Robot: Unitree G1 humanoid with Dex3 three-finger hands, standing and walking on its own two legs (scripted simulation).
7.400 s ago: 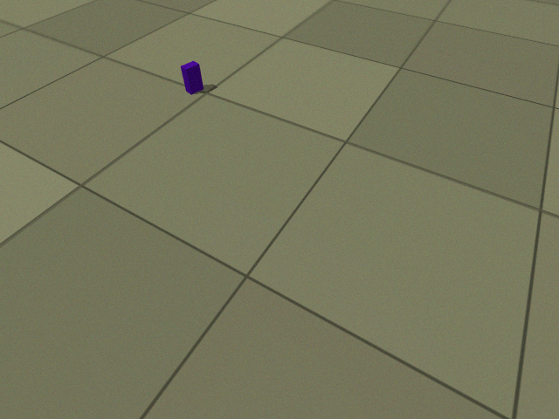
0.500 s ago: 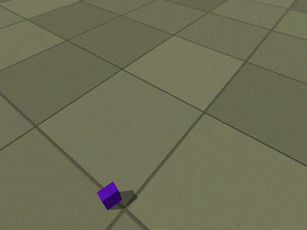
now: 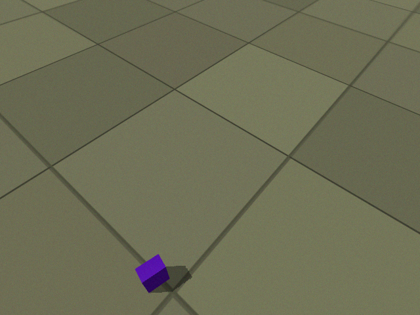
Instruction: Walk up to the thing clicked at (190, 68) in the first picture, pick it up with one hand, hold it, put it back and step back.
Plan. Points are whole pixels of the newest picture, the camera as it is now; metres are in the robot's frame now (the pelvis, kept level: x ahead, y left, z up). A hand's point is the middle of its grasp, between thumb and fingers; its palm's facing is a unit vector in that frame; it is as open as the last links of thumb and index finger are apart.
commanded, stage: walk up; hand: left
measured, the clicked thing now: (153, 274) +0.36 +0.24 -0.68
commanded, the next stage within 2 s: none
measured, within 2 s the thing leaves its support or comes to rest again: neither
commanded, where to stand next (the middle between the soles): +0.00 -0.03 m, yaw +0 degrees
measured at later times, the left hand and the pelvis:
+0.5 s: hand (104, 311) +0.15 +0.23 -0.14, palm faces -0.04 -0.92 -0.39, open 7.4 cm; pelvis +0.04 -0.02 +0.00, yaw +0 degrees
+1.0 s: hand out of the picture -0.01 +0.25 -0.16, palm faces +0.02 -0.95 -0.31, open 7.4 cm; pelvis -0.06 -0.03 +0.00, yaw +2 degrees
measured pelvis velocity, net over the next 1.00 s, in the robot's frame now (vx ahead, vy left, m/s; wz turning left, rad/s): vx -0.06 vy -0.03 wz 0.04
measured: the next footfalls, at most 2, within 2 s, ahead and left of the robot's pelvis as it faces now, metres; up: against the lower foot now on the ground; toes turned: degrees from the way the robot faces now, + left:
right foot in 0.38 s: +0.15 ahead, -0.12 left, +0.00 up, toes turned +0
left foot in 0.74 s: +0.00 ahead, +0.09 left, +0.00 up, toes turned +3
